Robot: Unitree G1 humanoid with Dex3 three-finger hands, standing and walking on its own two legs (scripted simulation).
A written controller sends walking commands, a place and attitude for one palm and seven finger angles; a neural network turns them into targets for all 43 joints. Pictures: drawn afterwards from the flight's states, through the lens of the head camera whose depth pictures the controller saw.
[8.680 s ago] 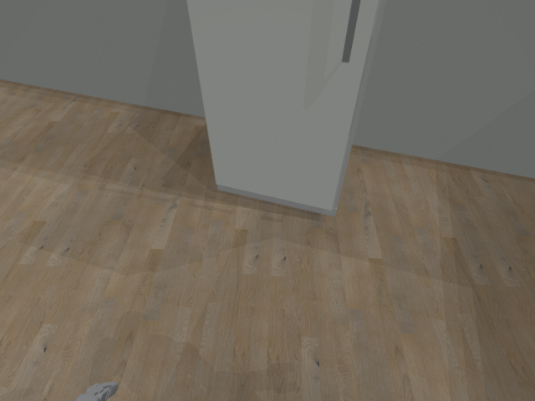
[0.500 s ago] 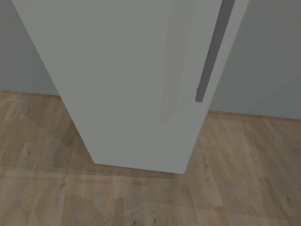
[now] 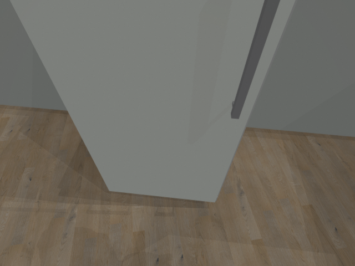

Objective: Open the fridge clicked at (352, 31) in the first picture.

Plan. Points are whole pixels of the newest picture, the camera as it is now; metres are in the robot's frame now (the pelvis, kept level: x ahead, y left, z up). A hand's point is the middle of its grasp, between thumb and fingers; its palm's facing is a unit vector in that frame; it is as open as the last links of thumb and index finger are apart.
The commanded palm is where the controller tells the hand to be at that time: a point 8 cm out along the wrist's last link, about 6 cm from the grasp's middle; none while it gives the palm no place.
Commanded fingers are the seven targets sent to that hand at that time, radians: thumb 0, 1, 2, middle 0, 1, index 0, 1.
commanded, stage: raise the hand to about handle height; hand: right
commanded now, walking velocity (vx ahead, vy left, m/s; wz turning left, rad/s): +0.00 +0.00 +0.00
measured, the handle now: (259, 31) +0.51 -0.14 +0.28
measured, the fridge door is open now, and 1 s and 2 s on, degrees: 0 0 0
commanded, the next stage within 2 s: none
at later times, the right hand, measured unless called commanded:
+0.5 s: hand out of the picture +0.13 -0.22 +0.02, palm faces +0.22 +0.97 -0.06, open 9.4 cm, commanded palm +0.12 -0.27 +0.02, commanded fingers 0.00 -0.22 -0.61 0.25 0.74 0.25 0.74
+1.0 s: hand (340, 231) +0.19 -0.27 +0.09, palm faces +0.08 +1.00 -0.06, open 12.4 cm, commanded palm +0.15 -0.32 +0.11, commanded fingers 0.00 0.36 -0.36 0.29 1.11 0.29 1.11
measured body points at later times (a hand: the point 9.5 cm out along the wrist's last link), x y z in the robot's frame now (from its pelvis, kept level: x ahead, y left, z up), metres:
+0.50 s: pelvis -0.05 +0.01 -0.05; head -0.02 +0.00 +0.40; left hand +0.18 +0.24 -0.10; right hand +0.11 -0.27 +0.02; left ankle -0.05 +0.11 -0.74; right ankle +0.00 -0.13 -0.74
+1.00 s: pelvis -0.04 -0.03 -0.02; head -0.04 -0.03 +0.43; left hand +0.13 +0.22 -0.09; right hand +0.18 -0.32 +0.09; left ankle -0.05 +0.11 -0.74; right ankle +0.00 -0.13 -0.74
